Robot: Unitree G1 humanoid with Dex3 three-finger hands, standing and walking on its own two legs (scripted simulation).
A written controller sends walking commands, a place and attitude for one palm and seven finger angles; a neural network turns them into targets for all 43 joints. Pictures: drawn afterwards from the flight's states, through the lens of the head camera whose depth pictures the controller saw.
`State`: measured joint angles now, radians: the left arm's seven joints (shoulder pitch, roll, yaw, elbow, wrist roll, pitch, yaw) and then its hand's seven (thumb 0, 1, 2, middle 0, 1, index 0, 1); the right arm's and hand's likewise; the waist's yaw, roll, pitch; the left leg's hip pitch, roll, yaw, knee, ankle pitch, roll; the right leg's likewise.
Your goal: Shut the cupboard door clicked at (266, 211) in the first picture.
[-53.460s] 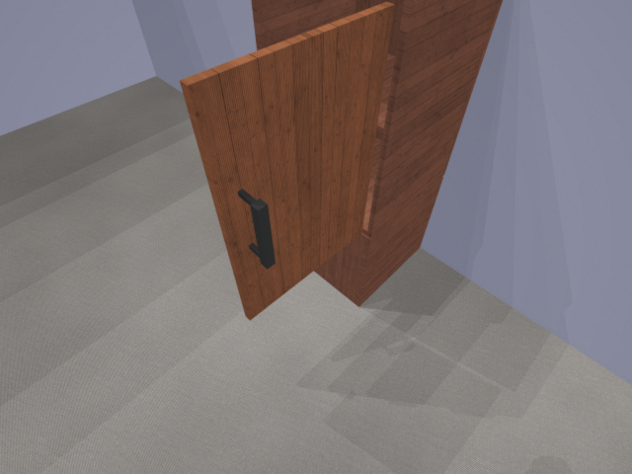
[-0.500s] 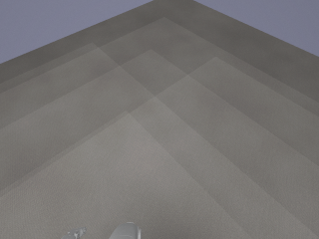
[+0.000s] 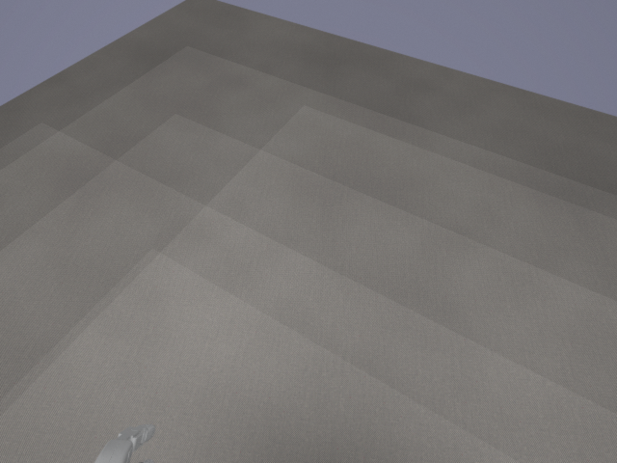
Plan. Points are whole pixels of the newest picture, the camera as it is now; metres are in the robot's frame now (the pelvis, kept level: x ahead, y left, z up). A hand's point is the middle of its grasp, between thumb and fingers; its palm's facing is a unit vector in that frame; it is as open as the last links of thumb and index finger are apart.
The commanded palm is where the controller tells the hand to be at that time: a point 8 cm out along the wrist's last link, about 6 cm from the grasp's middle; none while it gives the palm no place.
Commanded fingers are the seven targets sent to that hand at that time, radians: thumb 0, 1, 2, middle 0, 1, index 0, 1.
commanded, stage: turn to face it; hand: left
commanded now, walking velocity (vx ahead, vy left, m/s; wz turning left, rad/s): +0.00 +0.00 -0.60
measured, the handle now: out of the picture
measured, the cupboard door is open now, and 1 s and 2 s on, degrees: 32 32 32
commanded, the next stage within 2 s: none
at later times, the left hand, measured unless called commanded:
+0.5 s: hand (187, 432) +0.17 +0.20 -0.16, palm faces -0.25 -0.95 -0.20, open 7.4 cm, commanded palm none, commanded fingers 0.00 0.90 0.90 -0.20 -0.30 -0.20 -0.30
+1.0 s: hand (264, 387) +0.24 +0.09 -0.15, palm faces -0.55 -0.80 -0.24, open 7.4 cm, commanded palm none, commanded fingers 0.00 0.90 0.90 -0.20 -0.30 -0.20 -0.30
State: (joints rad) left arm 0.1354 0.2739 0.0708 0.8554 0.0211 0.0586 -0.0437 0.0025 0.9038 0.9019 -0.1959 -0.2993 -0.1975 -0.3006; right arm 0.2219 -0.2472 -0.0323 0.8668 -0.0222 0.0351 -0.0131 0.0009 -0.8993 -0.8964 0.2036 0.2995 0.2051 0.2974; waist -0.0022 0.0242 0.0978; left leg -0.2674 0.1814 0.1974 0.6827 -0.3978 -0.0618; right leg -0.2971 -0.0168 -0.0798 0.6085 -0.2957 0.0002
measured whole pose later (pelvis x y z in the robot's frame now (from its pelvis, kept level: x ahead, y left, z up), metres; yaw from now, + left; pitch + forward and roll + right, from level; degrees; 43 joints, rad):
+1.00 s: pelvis +0.05 -0.03 +0.02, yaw -34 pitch +2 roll +0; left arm 0.16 0.23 0.05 0.89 0.02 0.04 -0.01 0.00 0.90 0.90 -0.20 -0.30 -0.20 -0.30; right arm 0.16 -0.25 -0.04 0.87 -0.01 0.05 -0.02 0.00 -0.91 -0.90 0.20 0.30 0.20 0.30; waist 0.00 0.00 0.09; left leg -0.47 0.06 0.03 0.93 -0.43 -0.09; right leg -0.28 0.04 0.05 0.52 -0.29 -0.03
